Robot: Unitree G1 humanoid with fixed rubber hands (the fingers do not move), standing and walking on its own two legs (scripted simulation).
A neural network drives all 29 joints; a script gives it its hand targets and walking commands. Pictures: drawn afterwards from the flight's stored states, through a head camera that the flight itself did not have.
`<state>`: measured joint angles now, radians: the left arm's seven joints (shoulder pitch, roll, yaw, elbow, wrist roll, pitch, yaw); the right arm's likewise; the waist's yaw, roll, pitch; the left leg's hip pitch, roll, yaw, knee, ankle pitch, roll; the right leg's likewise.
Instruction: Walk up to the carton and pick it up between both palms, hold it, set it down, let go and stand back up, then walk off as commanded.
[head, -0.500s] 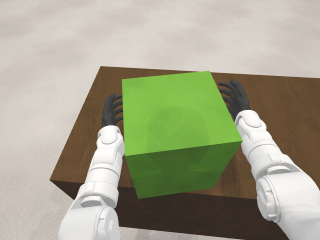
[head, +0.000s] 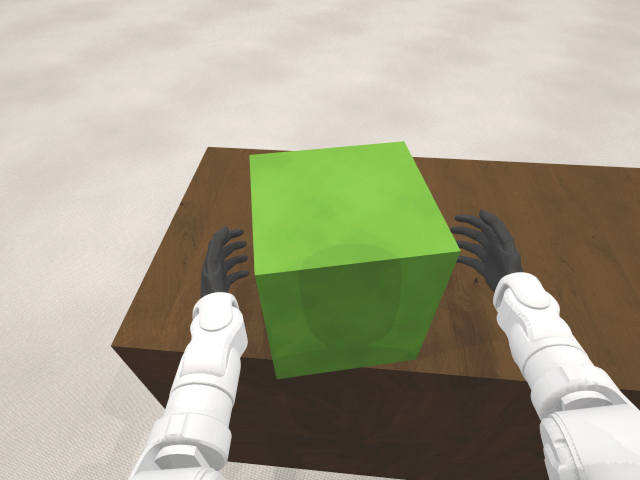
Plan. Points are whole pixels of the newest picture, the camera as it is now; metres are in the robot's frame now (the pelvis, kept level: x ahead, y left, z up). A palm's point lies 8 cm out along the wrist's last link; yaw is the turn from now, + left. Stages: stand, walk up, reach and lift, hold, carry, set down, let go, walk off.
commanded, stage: set down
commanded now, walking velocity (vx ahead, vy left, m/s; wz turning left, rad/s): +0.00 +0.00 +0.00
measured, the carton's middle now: (338, 264) +0.41 +0.03 +0.05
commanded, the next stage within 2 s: none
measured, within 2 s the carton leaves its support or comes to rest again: neither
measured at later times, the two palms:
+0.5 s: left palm (198, 326) +0.30 +0.19 +0.05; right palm (520, 323) +0.34 -0.20 +0.04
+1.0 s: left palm (188, 372) +0.24 +0.19 +0.05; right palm (557, 387) +0.26 -0.23 +0.04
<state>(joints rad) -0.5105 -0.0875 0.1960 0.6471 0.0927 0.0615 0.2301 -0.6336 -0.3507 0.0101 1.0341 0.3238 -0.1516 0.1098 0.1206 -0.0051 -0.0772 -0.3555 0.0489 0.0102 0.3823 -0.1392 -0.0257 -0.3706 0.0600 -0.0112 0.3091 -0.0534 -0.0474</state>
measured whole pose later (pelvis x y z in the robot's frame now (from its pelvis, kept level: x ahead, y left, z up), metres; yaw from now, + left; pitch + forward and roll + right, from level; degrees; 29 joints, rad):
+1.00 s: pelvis +0.03 +0.00 +0.00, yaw +1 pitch -3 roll +0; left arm 0.19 -0.09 0.03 0.00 0.07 0.18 0.22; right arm 0.17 -0.39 0.01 0.31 0.34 -0.13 0.16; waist 0.06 -0.01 -0.03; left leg -0.10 0.04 0.01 0.33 -0.18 -0.03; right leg -0.14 0.05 -0.01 0.31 -0.12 -0.05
